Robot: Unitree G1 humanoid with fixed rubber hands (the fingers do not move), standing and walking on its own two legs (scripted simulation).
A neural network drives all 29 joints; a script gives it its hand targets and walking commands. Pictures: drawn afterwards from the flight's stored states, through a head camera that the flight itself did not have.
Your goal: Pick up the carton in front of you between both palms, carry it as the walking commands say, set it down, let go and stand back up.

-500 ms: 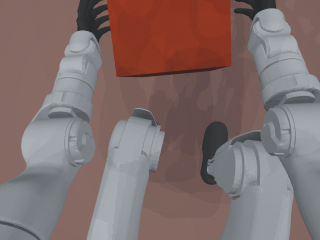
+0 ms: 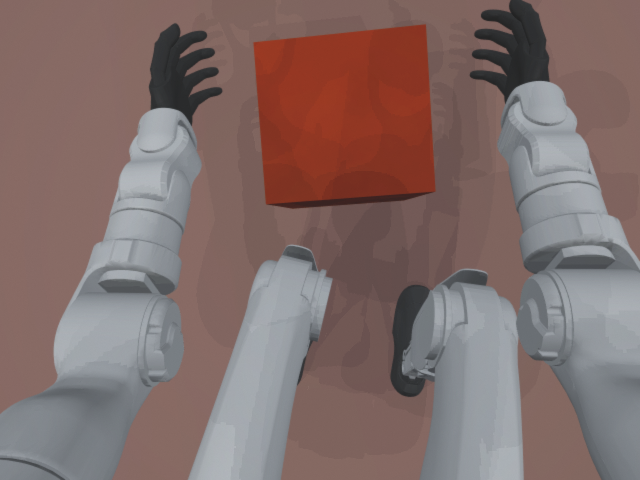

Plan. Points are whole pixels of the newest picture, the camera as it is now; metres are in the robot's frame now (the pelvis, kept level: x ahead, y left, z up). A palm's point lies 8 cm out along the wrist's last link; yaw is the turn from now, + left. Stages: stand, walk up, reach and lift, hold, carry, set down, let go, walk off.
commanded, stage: set down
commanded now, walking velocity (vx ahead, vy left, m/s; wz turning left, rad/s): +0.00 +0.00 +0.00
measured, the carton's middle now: (344, 137) +0.49 +0.05 -0.30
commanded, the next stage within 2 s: let go in 0.70 s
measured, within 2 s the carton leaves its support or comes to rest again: neither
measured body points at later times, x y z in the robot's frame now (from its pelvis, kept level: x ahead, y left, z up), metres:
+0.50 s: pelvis +0.02 -0.02 +0.12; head +0.31 -0.03 +0.47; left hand +0.47 +0.25 +0.03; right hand +0.55 -0.14 +0.02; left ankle +0.09 +0.10 -0.39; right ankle +0.12 -0.12 -0.39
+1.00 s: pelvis +0.06 -0.01 +0.26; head +0.29 -0.02 +0.64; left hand +0.41 +0.24 +0.15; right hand +0.46 -0.18 +0.14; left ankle +0.09 +0.10 -0.39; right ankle +0.12 -0.12 -0.39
